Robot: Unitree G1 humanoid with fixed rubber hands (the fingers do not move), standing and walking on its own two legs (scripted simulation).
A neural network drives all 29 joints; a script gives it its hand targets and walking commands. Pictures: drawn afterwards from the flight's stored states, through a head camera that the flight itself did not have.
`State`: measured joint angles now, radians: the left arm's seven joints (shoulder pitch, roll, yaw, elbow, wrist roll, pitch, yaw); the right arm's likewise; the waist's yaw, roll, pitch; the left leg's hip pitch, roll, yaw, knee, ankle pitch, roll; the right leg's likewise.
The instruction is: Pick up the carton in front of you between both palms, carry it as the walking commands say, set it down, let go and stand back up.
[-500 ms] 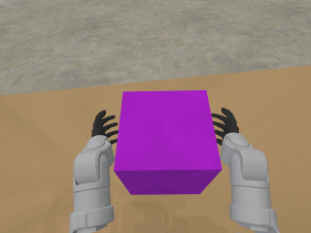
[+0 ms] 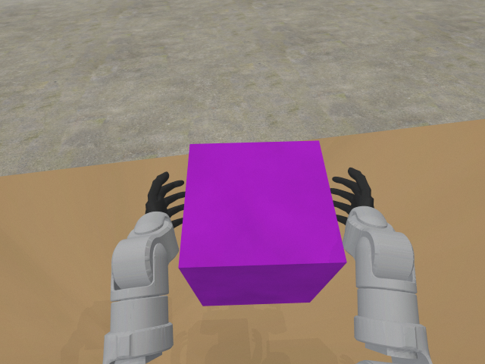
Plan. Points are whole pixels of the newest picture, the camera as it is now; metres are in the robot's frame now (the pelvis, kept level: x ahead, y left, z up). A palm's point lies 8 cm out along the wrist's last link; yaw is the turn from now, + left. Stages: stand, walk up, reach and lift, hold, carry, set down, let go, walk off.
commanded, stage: carry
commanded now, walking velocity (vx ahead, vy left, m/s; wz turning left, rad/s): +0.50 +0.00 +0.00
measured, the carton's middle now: (255, 230) +0.36 +0.00 +0.04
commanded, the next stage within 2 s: none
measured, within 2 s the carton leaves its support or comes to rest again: neither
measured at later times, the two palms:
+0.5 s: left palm (190, 124) +0.65 +0.15 +0.08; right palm (319, 122) +0.65 -0.16 +0.08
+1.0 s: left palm (194, 83) +0.95 +0.19 +0.03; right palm (289, 80) +0.97 -0.13 +0.03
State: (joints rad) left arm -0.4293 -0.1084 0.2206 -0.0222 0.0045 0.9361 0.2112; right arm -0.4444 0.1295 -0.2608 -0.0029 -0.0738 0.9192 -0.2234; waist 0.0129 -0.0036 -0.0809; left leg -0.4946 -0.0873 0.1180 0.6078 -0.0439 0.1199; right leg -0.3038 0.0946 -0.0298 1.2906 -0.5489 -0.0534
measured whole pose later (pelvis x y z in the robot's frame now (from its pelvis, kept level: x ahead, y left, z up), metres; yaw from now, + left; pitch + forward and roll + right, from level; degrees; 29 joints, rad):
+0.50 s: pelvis +0.32 -0.01 -0.04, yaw +3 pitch +4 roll +1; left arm -0.43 -0.14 0.26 -0.01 0.08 0.90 0.22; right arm -0.42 0.12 -0.23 -0.03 -0.01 0.93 -0.21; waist -0.04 0.00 -0.10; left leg -0.17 -0.10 0.08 1.00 -0.49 0.05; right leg -0.46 0.07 -0.12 0.48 0.08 -0.11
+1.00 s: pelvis +0.64 +0.02 -0.09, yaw -1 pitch +3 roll -2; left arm -0.42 -0.13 0.21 -0.03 0.02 0.91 0.20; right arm -0.41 0.12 -0.27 -0.03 -0.07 0.90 -0.21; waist 0.08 0.02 -0.10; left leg -0.46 -0.04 0.10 0.44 0.20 0.10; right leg -0.13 0.10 -0.08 0.89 -0.49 -0.11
